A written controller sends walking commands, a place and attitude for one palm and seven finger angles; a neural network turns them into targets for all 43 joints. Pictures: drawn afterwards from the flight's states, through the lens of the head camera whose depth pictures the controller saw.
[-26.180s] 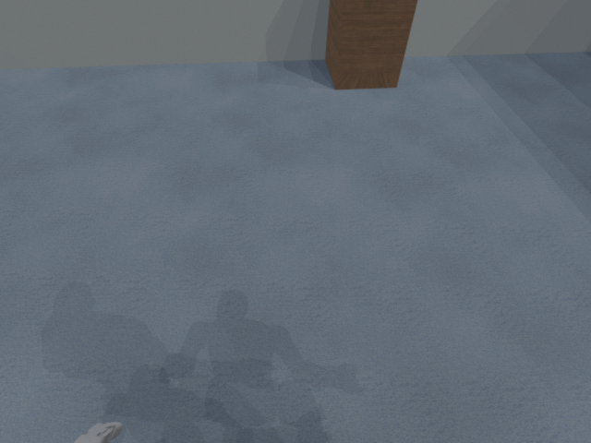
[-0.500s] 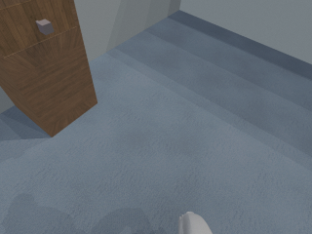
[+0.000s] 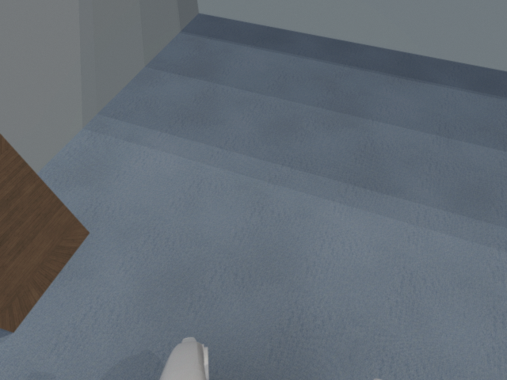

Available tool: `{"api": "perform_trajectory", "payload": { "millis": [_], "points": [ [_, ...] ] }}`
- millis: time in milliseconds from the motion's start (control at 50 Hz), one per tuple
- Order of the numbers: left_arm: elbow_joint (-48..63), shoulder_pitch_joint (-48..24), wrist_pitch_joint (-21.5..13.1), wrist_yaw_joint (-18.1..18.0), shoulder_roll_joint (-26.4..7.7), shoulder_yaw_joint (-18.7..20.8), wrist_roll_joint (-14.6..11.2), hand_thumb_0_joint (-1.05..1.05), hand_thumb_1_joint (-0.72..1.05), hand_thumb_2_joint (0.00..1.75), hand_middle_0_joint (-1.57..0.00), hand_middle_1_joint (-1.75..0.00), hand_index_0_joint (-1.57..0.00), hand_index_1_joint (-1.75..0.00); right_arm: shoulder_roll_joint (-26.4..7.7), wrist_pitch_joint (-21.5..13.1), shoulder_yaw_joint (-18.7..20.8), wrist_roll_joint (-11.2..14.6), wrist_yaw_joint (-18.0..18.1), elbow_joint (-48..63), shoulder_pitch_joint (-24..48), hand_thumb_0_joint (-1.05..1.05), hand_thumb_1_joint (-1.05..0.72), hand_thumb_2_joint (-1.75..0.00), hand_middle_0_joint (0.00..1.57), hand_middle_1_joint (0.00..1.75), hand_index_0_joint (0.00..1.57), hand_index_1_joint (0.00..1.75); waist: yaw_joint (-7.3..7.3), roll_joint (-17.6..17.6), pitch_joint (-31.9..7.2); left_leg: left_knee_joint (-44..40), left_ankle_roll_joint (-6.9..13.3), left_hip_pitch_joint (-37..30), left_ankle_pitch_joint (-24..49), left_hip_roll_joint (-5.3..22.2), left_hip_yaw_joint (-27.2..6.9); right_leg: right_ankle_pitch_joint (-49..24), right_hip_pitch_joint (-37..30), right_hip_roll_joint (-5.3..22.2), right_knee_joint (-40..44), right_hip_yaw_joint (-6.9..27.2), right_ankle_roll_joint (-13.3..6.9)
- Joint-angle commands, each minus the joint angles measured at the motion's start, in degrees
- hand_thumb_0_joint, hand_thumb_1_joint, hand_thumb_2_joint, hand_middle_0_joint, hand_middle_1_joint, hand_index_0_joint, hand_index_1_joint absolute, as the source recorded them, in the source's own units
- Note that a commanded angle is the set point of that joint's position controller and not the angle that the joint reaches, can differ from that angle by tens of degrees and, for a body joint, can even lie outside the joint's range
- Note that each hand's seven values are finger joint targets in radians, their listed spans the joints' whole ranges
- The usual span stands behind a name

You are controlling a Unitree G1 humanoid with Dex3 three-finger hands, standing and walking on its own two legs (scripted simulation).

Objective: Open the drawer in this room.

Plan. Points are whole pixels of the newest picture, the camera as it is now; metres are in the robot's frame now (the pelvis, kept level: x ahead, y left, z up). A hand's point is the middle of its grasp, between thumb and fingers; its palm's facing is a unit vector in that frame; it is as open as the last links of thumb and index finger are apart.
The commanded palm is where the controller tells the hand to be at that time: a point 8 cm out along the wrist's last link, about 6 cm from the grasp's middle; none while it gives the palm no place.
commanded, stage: walk to a spot facing it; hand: left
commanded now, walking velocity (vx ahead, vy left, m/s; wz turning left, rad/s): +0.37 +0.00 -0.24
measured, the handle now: out of the picture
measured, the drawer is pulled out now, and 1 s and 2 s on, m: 0.00 0.00 0.00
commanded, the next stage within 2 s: turn to face it in 0.78 s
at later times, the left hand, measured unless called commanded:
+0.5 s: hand (159, 271) +0.34 +0.22 -0.17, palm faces -0.17 -0.97 -0.15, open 7.4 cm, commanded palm none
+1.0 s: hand (221, 192) +0.54 +0.10 -0.16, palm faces -0.34 -0.91 -0.22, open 7.4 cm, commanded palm none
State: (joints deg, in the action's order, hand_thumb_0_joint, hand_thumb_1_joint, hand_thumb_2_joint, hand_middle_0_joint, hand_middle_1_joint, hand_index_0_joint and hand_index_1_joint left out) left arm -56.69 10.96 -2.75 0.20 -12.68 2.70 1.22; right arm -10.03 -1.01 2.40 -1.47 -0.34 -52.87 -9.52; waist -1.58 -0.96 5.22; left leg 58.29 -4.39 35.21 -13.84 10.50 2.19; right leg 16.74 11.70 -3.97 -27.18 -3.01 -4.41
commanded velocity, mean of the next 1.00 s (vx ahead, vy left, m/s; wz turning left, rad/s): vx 0.27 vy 0.00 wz -0.24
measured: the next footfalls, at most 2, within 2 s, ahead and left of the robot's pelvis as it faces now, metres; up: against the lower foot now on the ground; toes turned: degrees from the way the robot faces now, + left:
left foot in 0.16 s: +0.21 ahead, +0.16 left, +0.00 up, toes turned +6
right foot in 0.66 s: +0.44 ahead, -0.13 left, +0.00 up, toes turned -25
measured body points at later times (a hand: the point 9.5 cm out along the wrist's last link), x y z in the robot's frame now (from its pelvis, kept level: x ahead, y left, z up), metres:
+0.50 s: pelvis +0.24 +0.05 +0.01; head +0.28 +0.06 +0.45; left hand +0.34 +0.27 -0.15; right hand +0.17 -0.19 -0.13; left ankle +0.17 +0.16 -0.74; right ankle +0.27 -0.12 -0.65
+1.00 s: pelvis +0.43 -0.05 +0.00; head +0.45 -0.08 +0.45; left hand +0.56 +0.15 -0.14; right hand +0.43 -0.30 -0.15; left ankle +0.56 +0.08 -0.67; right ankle +0.41 -0.11 -0.74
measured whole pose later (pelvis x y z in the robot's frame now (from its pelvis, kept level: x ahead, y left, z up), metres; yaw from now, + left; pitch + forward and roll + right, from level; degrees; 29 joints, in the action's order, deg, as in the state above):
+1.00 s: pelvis +0.43 -0.05 +0.00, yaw -21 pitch -1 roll +0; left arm -59.8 13.3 -3.2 -0.3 -9.4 1.5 1.0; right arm -10.0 -0.7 2.5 -1.1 0.0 -55.6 -8.4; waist -0.9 -2.2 3.4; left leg 54.7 -4.1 32.9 -13.2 8.4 2.2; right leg 13.7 10.4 -3.6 -24.5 -4.9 -5.3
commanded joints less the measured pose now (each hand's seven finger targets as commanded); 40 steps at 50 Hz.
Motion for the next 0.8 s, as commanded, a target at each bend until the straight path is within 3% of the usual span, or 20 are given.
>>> {"api": "perform_trajectory", "payload": {
  "millis": [0,60,100,120,140,160,180,240,320,440,500,540,580,620,640,660,680,700,740,780],
  "points": [
    [1.6,4.3,-1.8,-0.1,-8.3,2.1,-0.1,0.00,0.90,0.90,-0.20,-0.30,-0.20,-0.30,-4.0,-1.4,1.0,0.1,-0.9,2.8,0.4,0.00,-0.90,-0.90,0.20,0.30,0.20,0.30,2.86,7.9,-3.4,-12.4,0.1,-4.4,3.1,-2.4,1.9,-18.9,-1.2,14.3,9.7,10.8,-5.9],
    [0.8,7.1,-1.6,-0.2,-8.9,2.2,-0.2,0.00,0.90,0.90,-0.20,-0.30,-0.20,-0.30,-4.4,-2.2,0.9,0.0,-1.0,4.0,4.9,0.00,-0.90,-0.90,0.20,0.30,0.20,0.30,4.68,8.4,-4.2,-19.7,1.1,-6.8,1.5,-5.0,3.6,-24.6,-6.7,15.1,7.1,12.5,-5.4],
    [0.6,6.1,-1.5,-0.4,-9.1,2.2,-0.3,0.00,0.90,0.90,-0.20,-0.30,-0.20,-0.30,-5.8,-2.9,1.4,-0.1,-0.6,2.7,0.3,0.00,-0.90,-0.90,0.20,0.30,0.20,0.30,1.67,5.4,-7.0,-27.8,1.7,-16.5,3.4,-6.8,4.7,-29.8,-7.0,14.2,0.4,11.6,-3.9],
    [1.1,4.9,-1.5,-0.5,-8.6,2.2,-0.6,0.00,0.90,0.90,-0.20,-0.30,-0.20,-0.30,-8.5,-3.4,2.2,-0.5,-0.1,0.2,-7.2,0.00,-0.90,-0.90,0.20,0.30,0.20,0.30,-1.96,2.2,-11.2,-31.8,2.9,-30.7,8.1,-5.3,2.7,-29.9,-1.0,11.9,-9.9,9.6,-1.7],
    [1.7,7.3,-1.4,-0.1,-5.6,1.7,-1.2,0.00,0.90,0.90,-0.20,-0.30,-0.20,-0.30,-15.2,-3.9,3.7,-1.3,0.4,-1.7,-15.3,0.00,-0.90,-0.90,0.20,0.30,0.20,0.30,-4.39,-9.5,-18.8,-32.0,7.8,-47.5,13.7,8.5,-13.5,-13.5,12.3,5.4,-25.3,4.3,1.7],
    [2.5,7.1,-2.0,0.3,-3.7,0.8,-1.4,0.00,0.90,0.90,-0.20,-0.30,-0.20,-0.30,-18.4,-3.3,4.2,-1.0,0.5,-2.7,-20.1,0.00,-0.90,-0.90,0.20,0.30,0.20,0.30,-5.65,-17.8,-21.4,-36.3,13.5,-53.9,19.9,19.9,-24.9,16.2,22.4,2.0,-41.0,2.2,2.8],
    [2.2,4.8,-1.7,-0.2,-5.7,1.2,-0.7,0.00,0.90,0.90,-0.20,-0.30,-0.20,-0.30,-15.4,-2.9,3.5,-0.6,0.6,-2.9,-17.8,0.00,-0.90,-0.90,0.20,0.30,0.20,0.30,-5.49,-13.2,-16.8,-39.1,14.2,-47.9,13.8,19.2,-23.0,14.9,24.6,5.2,-46.4,5.7,2.5],
    [1.7,1.0,-0.3,1.1,-3.8,1.7,0.0,0.00,0.90,0.90,-0.20,-0.30,-0.20,-0.30,-8.5,-3.4,1.7,-0.5,0.8,-1.5,-9.8,0.00,-0.90,-0.90,0.20,0.30,0.20,0.30,-1.43,-5.7,-3.0,-42.9,10.7,-32.4,11.9,13.4,-10.5,4.1,25.8,10.0,-47.2,4.9,3.6],
    [1.1,3.9,2.1,1.6,-0.7,1.5,0.5,0.00,0.90,0.90,-0.20,-0.30,-0.20,-0.30,-6.6,-4.3,1.5,0.1,1.2,-2.7,-9.7,0.00,-0.90,-0.90,0.20,0.30,0.20,0.30,1.65,-5.7,-2.7,-44.9,8.7,-28.3,14.7,8.9,1.8,-3.1,24.7,10.4,-45.4,2.9,4.9],
    [4.6,-3.7,2.9,2.5,1.0,1.4,0.6,0.00,0.90,0.90,-0.20,-0.30,-0.20,-0.30,-6.1,-4.3,2.1,0.1,1.4,-4.5,-13.4,0.00,-0.90,-0.90,0.20,0.30,0.20,0.30,0.81,-7.6,1.3,-46.3,8.9,-32.8,19.1,7.6,8.9,-9.0,30.2,11.2,-31.5,-1.4,6.0],
    [6.3,-8.9,2.3,2.7,1.1,0.9,0.4,0.00,0.90,0.90,-0.20,-0.30,-0.20,-0.30,-7.1,-3.9,2.6,-0.3,1.4,-5.6,-15.7,0.00,-0.90,-0.90,0.20,0.30,0.20,0.30,-1.11,-8.5,1.7,-44.0,8.8,-36.9,24.5,7.8,11.0,-7.5,27.0,9.5,-18.0,-4.5,4.9],
    [6.4,-8.6,1.9,2.6,0.8,1.0,0.3,0.00,0.90,0.90,-0.20,-0.30,-0.20,-0.30,-8.3,-3.7,2.8,-0.2,1.4,-6.0,-16.1,0.00,-0.90,-0.90,0.20,0.30,0.20,0.30,-0.60,-8.6,0.8,-41.1,8.6,-38.6,33.8,8.9,12.5,-5.8,22.4,7.5,-12.8,-6.2,3.3],
    [5.0,-2.7,1.4,2.2,-0.7,1.4,0.3,0.00,0.90,0.90,-0.20,-0.30,-0.20,-0.30,-10.2,-3.5,3.2,0.1,1.4,-6.1,-15.4,0.00,-0.90,-0.90,0.20,0.30,0.20,0.30,2.36,-8.7,-3.2,-32.7,7.9,-41.2,48.7,9.5,14.4,-4.0,14.5,4.3,-9.5,-7.9,1.2],
    [0.6,11.4,0.3,1.7,-4.7,2.6,0.7,0.00,0.90,0.90,-0.20,-0.30,-0.20,-0.30,-11.3,-3.3,3.2,0.6,1.2,-5.0,-12.9,0.00,-0.90,-0.90,0.20,0.30,0.20,0.30,9.47,-5.4,-11.1,-12.5,4.7,-34.3,47.1,6.6,16.6,-11.1,-7.0,2.3,-1.6,-8.6,-0.4],
    [-1.2,18.2,-0.5,1.1,-11.8,4.2,0.9,0.00,0.90,0.90,-0.20,-0.30,-0.20,-0.30,-8.2,-3.3,2.5,1.5,0.5,-3.8,-13.7,0.00,-0.90,-0.90,0.20,0.30,0.20,0.30,12.38,8.1,-17.8,5.5,2.3,-15.8,15.6,1.6,15.5,-18.8,-26.1,15.7,-1.6,8.5,-4.9],
    [-2.1,19.9,-0.4,0.4,-16.4,5.0,-0.5,0.00,0.90,0.90,-0.20,-0.30,-0.20,-0.30,-5.1,-3.1,1.8,1.9,0.9,-1.6,-13.9,0.00,-0.90,-0.90,0.20,0.30,0.20,0.30,10.16,16.9,-22.9,23.1,-0.1,-1.4,-21.0,-7.5,8.7,-34.9,-33.4,28.9,1.7,32.2,-11.5],
    [-1.1,16.6,0.0,-0.3,-16.1,5.1,-1.5,0.00,0.90,0.90,-0.20,-0.30,-0.20,-0.30,-6.3,-2.6,2.0,2.0,1.3,-0.6,-10.2,0.00,-0.90,-0.90,0.20,0.30,0.20,0.30,9.29,9.6,-19.3,26.3,1.4,0.5,-18.4,-4.9,0.4,-33.5,-28.4,29.3,4.7,29.5,-13.0],
    [0.2,11.3,0.0,-0.5,-12.8,4.2,-1.4,0.00,0.90,0.90,-0.20,-0.30,-0.20,-0.30,-6.2,-2.4,2.0,1.6,0.9,-1.3,-8.9,0.00,-0.90,-0.90,0.20,0.30,0.20,0.30,7.60,8.1,-13.7,25.3,1.8,-0.5,-11.2,-2.5,-1.0,-29.1,-19.3,25.9,6.4,23.6,-9.7],
    [1.6,5.4,-0.4,-0.4,-9.0,2.7,-1.4,0.00,0.90,0.90,-0.20,-0.30,-0.20,-0.30,-5.8,-1.5,1.9,0.6,0.9,-2.2,-6.7,0.00,-0.90,-0.90,0.20,0.30,0.20,0.30,4.37,2.0,-6.1,20.4,1.7,-2.8,-5.8,0.0,-1.7,-20.7,-4.3,22.3,9.1,18.8,-7.0],
    [2.1,1.9,-0.9,-0.6,-7.1,1.9,-0.7,0.00,0.90,0.90,-0.20,-0.30,-0.20,-0.30,-4.0,0.0,1.6,0.1,0.8,-3.6,-10.6,0.00,-0.90,-0.90,0.20,0.30,0.20,0.30,0.82,3.1,-4.1,15.4,1.4,-6.7,-3.4,-0.2,-1.2,-17.6,4.6,19.2,11.9,13.3,-5.3]
  ]
}}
